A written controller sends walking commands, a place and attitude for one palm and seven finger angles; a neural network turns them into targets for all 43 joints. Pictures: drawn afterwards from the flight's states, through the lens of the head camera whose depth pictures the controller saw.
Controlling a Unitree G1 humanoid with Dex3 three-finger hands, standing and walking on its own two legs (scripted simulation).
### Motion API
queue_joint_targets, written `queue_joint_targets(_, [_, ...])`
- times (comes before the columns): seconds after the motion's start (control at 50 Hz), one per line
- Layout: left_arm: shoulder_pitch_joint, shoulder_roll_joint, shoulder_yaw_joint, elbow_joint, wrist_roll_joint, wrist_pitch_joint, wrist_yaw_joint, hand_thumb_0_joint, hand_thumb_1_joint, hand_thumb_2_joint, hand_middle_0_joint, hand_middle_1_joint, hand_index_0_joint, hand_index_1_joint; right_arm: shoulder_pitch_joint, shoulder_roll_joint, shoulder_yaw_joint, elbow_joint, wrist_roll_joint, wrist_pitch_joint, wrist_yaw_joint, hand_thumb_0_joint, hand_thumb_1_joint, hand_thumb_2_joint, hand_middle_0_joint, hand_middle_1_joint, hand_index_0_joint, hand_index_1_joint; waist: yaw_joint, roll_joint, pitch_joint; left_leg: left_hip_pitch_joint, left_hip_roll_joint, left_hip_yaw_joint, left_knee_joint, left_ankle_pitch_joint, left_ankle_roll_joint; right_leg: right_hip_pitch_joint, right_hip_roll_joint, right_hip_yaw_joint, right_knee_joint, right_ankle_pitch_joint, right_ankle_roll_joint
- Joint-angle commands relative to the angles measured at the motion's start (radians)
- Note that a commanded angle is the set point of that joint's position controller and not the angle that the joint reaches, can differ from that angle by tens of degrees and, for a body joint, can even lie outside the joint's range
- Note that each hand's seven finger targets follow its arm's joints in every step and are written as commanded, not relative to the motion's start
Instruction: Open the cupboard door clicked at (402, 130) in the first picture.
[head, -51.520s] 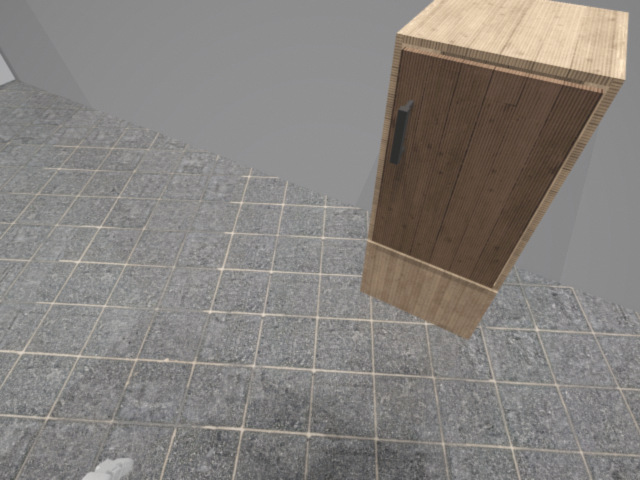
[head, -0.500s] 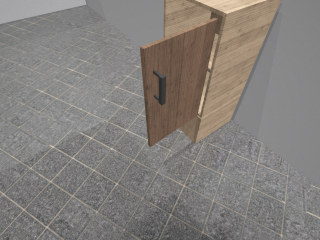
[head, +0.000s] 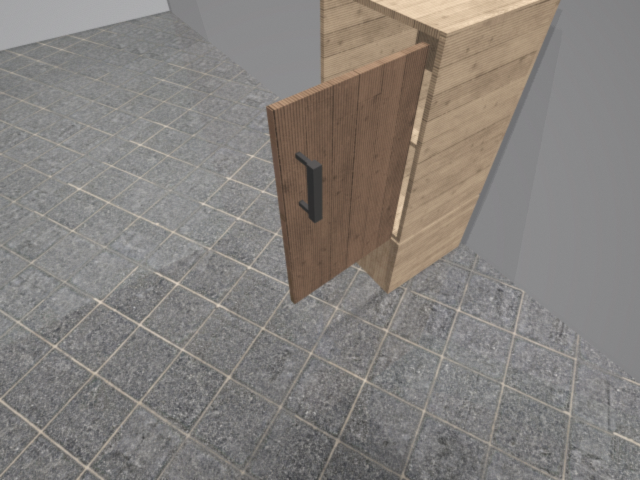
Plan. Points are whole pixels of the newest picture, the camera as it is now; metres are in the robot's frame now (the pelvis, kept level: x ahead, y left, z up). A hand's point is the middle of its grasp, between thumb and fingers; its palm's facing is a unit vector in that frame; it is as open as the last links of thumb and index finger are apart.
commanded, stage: look to check the result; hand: left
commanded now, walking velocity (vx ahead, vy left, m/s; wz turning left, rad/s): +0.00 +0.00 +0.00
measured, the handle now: (308, 187) +0.62 +0.06 -0.03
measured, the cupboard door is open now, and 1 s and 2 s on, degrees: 93 93 93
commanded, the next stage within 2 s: stand and wait in 0.10 s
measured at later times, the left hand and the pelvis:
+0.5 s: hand out of the picture +0.07 +0.22 -0.16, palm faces -0.02 -0.95 -0.31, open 7.4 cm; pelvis +0.01 +0.00 +0.00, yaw -1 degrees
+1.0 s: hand out of the picture +0.06 +0.22 -0.17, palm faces -0.02 -0.96 -0.29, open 7.4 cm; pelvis +0.01 +0.00 +0.00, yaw -1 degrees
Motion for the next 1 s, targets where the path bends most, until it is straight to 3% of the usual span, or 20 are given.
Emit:
queue_joint_targets(0.0, [-0.004,0.199,0.031,-0.049,-0.002,-0.016,0.009,0.0,0.9,0.9,-0.2,-0.3,-0.2,-0.3,-0.005,-0.162,-0.024,-0.047,-0.001,-0.016,-0.012,0.0,-0.9,-0.9,0.2,0.3,0.2,0.3,-0.006,-0.018,-0.096,0.113,0.111,-0.081,-0.014,0.21,0.028,-0.048,-0.145,0.101,-0.061,0.292,-0.014])
queue_joint_targets(0.08, [-0.01,0.199,0.03,-0.052,-0.002,-0.014,0.008,0.0,0.9,0.9,-0.2,-0.3,-0.2,-0.3,-0.008,-0.164,-0.022,-0.046,-0.001,-0.016,-0.012,0.0,-0.9,-0.9,0.2,0.3,0.2,0.3,-0.005,-0.026,-0.071,0.105,0.112,-0.08,-0.023,0.193,0.026,-0.056,-0.142,0.101,-0.071,0.269,-0.014])
queue_joint_targets(0.4, [0.014,0.181,0.027,-0.047,-0.005,-0.013,0.012,0.0,0.9,0.9,-0.2,-0.3,-0.2,-0.3,0.03,-0.148,-0.017,-0.031,0.001,-0.018,-0.019,0.0,-0.9,-0.9,0.2,0.3,0.2,0.3,-0.004,-0.027,-0.106,0.138,0.117,-0.066,-0.018,0.243,0.026,-0.024,-0.141,0.097,-0.065,0.324,-0.014])
queue_joint_targets(0.52, [0.025,0.17,0.025,-0.04,-0.005,-0.011,0.012,0.0,0.9,0.9,-0.2,-0.3,-0.2,-0.3,0.034,-0.135,-0.017,-0.025,0.002,-0.015,-0.019,0.0,-0.9,-0.9,0.2,0.3,0.2,0.3,-0.006,-0.021,-0.07,0.126,0.115,-0.065,-0.027,0.2,0.025,-0.047,-0.136,0.105,-0.081,0.275,-0.014])
queue_joint_targets(0.98, [0.055,0.15,0.019,-0.033,-0.005,-0.012,0.011,0.0,0.9,0.9,-0.2,-0.3,-0.2,-0.3,0.042,-0.118,-0.017,-0.025,0.002,-0.016,-0.021,0.0,-0.9,-0.9,0.2,0.3,0.2,0.3,-0.005,-0.025,-0.061,0.128,0.114,-0.067,-0.029,0.177,0.026,-0.061,-0.137,0.101,-0.091,0.244,-0.011])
